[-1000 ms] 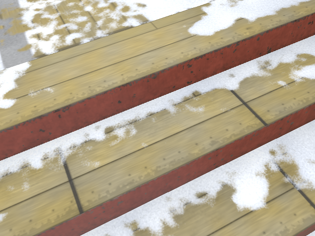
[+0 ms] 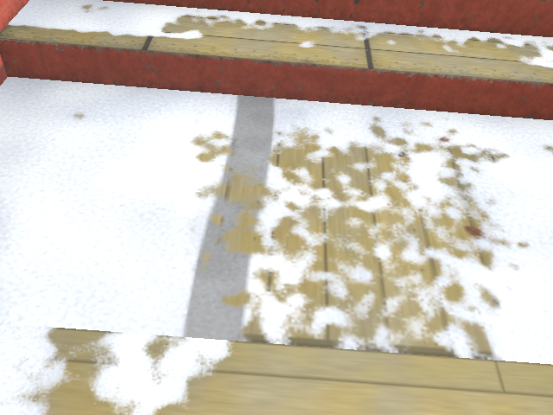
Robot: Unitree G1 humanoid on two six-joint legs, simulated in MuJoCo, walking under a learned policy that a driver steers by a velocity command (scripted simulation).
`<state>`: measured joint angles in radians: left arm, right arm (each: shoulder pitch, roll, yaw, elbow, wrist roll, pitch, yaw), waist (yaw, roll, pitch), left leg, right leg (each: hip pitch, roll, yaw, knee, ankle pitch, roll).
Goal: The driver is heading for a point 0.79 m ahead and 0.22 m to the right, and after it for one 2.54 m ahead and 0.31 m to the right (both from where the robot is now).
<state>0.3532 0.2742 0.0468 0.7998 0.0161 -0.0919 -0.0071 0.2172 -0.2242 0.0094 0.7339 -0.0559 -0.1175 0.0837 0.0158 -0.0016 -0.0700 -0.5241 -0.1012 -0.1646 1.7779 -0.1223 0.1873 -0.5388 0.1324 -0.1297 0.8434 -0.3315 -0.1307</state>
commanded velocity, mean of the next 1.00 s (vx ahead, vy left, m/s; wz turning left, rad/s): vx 0.89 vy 0.00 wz -0.64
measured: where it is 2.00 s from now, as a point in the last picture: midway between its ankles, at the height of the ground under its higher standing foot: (429, 258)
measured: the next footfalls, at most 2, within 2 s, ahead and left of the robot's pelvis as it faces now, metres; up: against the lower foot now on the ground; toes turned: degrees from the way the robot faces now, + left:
left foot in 0.30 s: +0.48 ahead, +0.14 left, +0.15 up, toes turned -12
right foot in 0.72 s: +0.65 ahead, -0.25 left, +0.15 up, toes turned -44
